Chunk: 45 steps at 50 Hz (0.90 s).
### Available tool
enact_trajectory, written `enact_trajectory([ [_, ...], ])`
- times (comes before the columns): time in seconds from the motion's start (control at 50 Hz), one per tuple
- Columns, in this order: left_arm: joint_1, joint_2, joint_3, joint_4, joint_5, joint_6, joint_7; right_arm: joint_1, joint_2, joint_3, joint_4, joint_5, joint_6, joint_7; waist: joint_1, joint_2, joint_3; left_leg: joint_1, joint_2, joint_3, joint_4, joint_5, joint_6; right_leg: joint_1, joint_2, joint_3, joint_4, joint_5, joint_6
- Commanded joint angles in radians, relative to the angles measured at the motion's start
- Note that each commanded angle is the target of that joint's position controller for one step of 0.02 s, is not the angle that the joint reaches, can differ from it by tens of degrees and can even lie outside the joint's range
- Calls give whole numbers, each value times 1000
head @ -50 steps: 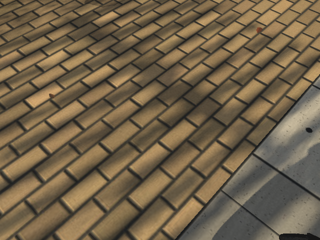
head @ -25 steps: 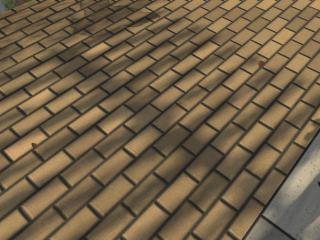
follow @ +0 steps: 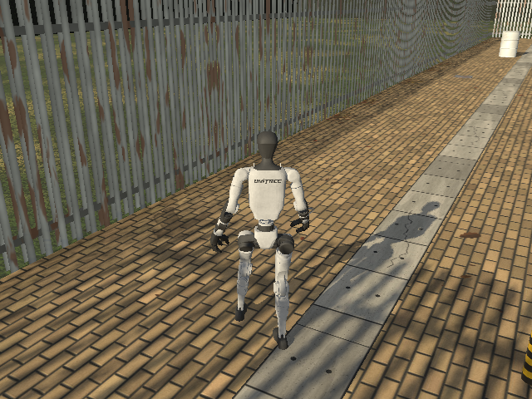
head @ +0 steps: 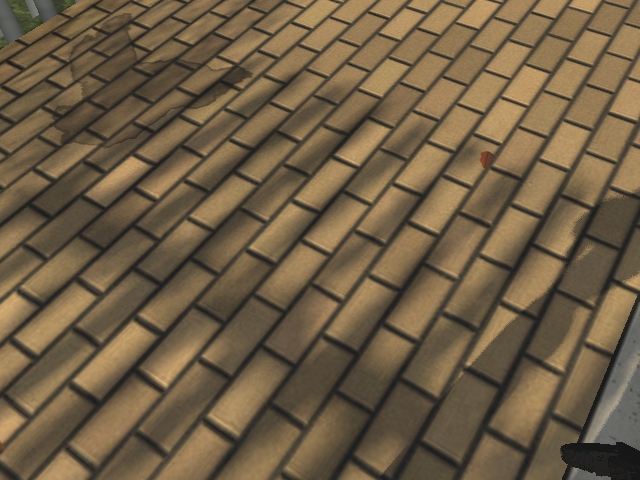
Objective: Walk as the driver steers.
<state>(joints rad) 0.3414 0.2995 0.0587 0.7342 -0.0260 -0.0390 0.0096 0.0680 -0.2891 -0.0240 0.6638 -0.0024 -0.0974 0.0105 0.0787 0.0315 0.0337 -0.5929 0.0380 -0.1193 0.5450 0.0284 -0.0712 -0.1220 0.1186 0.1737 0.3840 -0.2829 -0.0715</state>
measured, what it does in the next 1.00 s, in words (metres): walks ahead, turning right: left foot, then right foot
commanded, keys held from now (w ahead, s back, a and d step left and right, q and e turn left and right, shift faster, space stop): w+e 0.08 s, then w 0.02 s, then w+e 0.30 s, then e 0.60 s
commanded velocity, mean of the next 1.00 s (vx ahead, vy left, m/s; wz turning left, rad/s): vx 0.31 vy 0.00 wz -0.58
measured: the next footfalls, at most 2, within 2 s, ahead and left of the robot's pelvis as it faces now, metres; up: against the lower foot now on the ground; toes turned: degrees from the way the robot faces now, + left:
left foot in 0.08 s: +0.23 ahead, +0.14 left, +0.00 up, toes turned -8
right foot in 0.58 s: +0.44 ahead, -0.17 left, +0.00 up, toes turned -22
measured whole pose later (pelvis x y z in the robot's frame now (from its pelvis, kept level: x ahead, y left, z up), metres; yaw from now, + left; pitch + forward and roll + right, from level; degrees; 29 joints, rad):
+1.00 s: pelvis +0.40 -0.05 -0.01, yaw -35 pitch +2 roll +0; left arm 0.19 0.32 0.08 0.61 -0.01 0.05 0.02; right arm 0.11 -0.30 -0.04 0.72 0.00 -0.01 -0.02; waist 0.03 0.01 0.03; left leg -0.46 -0.01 -0.12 0.71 -0.30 -0.08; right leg -0.39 0.15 0.19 0.51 -0.15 -0.05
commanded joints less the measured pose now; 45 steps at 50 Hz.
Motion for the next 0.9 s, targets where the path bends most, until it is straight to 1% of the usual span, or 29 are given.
enact_trajectory([
  [0.02, 18, 160, 47, -45, -2, 0, 11, -56, -118, -41, -79, 11, -27, 6, -27, -136, -42, 161, -39, 16, -59, -31, 25, -40, -242, 232, -26, 175, -115],
  [0.06, -5, 141, 43, -53, 3, 6, 9, 43, -142, -59, -53, 11, -35, 2, -87, -151, -68, 300, -35, 38, -110, -78, 71, -43, -224, 248, 66, 202, -84],
  [0.08, -5, 95, 26, -62, 10, 3, 4, 145, -174, -73, -41, -3, -40, -5, -138, -119, -157, 488, 39, -13, -106, -104, 119, -93, -174, 202, 227, 193, -53],
  [0.1, 70, 26, 4, -76, 13, -5, 1, 265, -242, -90, -30, -22, -37, -11, -147, 56, -300, 810, 240, -273, -103, -191, 221, -317, -61, 76, 529, -15, 5],
  [0.12, 136, 35, -4, -99, -6, -12, 2, 338, -258, -101, 11, -6, -20, -2, -131, 320, -363, 946, 386, -660, -208, -461, 324, -572, -28, -3, 781, -320, 40],
  [0.14, 93, 129, 17, -80, -14, -10, 4, 296, -174, -80, -6, 8, -16, -1, -150, 176, -242, 854, 361, -628, -249, -617, 295, -653, -96, 23, 880, -258, 50],
  [0.16, -1, 155, 26, -93, -8, -5, 3, 252, -136, -69, -11, 5, -9, -4, -161, 92, -131, 738, 321, -470, -256, -544, 259, -665, -127, -13, 900, -176, 56],
  [0.18, -47, 144, 27, -104, 3, -2, 2, 210, -119, -61, -10, -5, -6, -4, -146, 42, -64, 629, 279, -352, -278, -410, 247, -642, -156, -30, 869, -111, 62],
  [0.2, -63, 132, 31, -112, 8, 0, -1, 184, -97, -55, -2, -9, -7, -6, -127, 54, -33, 565, 247, -269, -298, -307, 241, -617, -184, -29, 826, -67, 64],
  [0.22, -57, 114, 30, -113, 2, 4, -7, 171, -88, -52, 4, -12, -9, -8, -111, 80, -19, 515, 219, -196, -323, -246, 233, -577, -204, -41, 802, -43, 66],
  [0.26, -59, 77, 24, -119, -3, 14, -12, 168, -89, -55, 20, -4, -15, -8, -102, 93, -13, 483, 205, -100, -360, -164, 245, -566, -215, -67, 766, -14, 75],
  [0.34, -129, 50, 15, -151, 6, 16, -19, 179, -133, -72, 56, -4, -17, -10, -109, 45, -2, 515, 221, 26, -393, -9, 267, -617, -231, -76, 610, 120, 95],
  [0.4, -204, 35, 7, -166, 5, 5, -37, 179, -152, -74, 75, 1, -7, -14, -134, 35, 12, 526, 195, 141, -394, 45, 242, -570, -221, -121, 435, 272, 86],
  [0.44, -267, 25, 3, -188, 11, -1, -50, 183, -165, -75, 90, 5, 6, -21, -147, 27, 38, 522, 185, 206, -362, 176, 221, -518, -198, -170, 324, 319, 76],
  [0.5, -285, 48, 17, -213, 13, 0, -70, 201, -198, -85, 108, 23, 27, -30, -134, 53, 9, 589, 202, 249, -262, 384, 187, -443, -158, -215, 243, 269, 44],
  [0.54, -185, 97, 43, -197, 20, 6, -74, 180, -223, -95, 101, 40, 39, -40, -68, 75, -57, 610, 199, 269, -94, 589, 161, -308, -98, -249, 207, 193, 2],
  [0.56, -57, 138, 68, -164, 21, 8, -68, 164, -213, -93, 93, 45, 44, -43, 4, 49, -119, 568, 170, 290, 76, 574, 134, -143, -63, -254, 138, 260, -31],
  [0.58, 54, 194, 92, -141, 22, 15, -46, 188, -177, -79, 84, 29, 39, -40, 58, -33, -182, 403, 114, 300, 330, 334, 80, 85, -105, -167, 90, 466, -76],
  [0.6, 27, 295, 95, -159, 26, 24, -20, 291, -37, -38, 53, -50, 31, -24, -65, -341, -271, 52, -33, 277, 697, -694, 16, 381, -372, 191, 217, 1020, -205],
  [0.62, 7, 279, 84, -217, 43, 13, -30, 340, -111, -33, 52, -21, 20, -9, -35, -276, -531, -47, -96, 46, 910, -768, 5, 483, -527, 544, 100, 818, -384],
  [0.64, -39, 215, 72, -225, 35, 10, -39, 221, -184, -53, 45, 13, 22, -6, 6, -129, -450, -85, -40, 1, 899, -649, 21, 397, -457, 423, 50, 685, -331],
  [0.66, -89, 182, 62, -215, 17, 9, -37, 159, -173, -49, 21, 17, 27, -14, -19, -84, -307, -119, -12, 24, 825, -559, 27, 264, -398, 316, 28, 590, -278],
  [0.68, -126, 158, 55, -214, 8, 12, -31, 145, -160, -48, 32, 3, 36, -28, -47, -31, -225, -99, 19, 25, 759, -506, 19, 134, -356, 259, 5, 546, -240],
  [0.7, -156, 154, 52, -216, 14, 17, -25, 149, -167, -52, 29, -4, 48, -35, -79, -48, -184, -41, 29, 19, 702, -475, 15, 16, -330, 226, -19, 541, -228],
  [0.72, -176, 156, 52, -220, 28, 22, -22, 163, -168, -54, 32, -5, 60, -36, -102, -70, -167, 20, 25, 24, 666, -461, 13, -68, -312, 206, -40, 539, -221],
  [0.74, -188, 158, 53, -218, 36, 23, -18, 179, -152, -51, 38, -8, 67, -38, -115, -84, -167, 54, 15, 36, 623, -455, 5, -117, -302, 187, -44, 575, -221],
  [0.8, -179, 177, 61, -202, 31, 30, 0, 158, -116, -41, 36, -15, 77, -46, -111, -91, -189, 86, -11, 41, 482, -408, -20, -162, -273, 157, -34, 591, -213],
  [0.84, -185, 181, 63, -201, 22, 45, 13, 125, -109, -38, 28, -12, 86, -46, -103, -105, -198, 100, -22, 30, 410, -346, -26, -174, -253, 171, -37, 434, -190],
  [0.9, -193, 176, 62, -201, 22, 64, 22, 69, -105, -39, 9, -4, 92, -41, -85, -143, -163, 126, -42, 17, 303, -301, -24, -206, -223, 216, -52, 180, -158],
])
Over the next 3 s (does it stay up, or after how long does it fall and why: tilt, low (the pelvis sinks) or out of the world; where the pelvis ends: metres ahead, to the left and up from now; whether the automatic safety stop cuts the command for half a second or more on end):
stays up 1.19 -0.47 -0.01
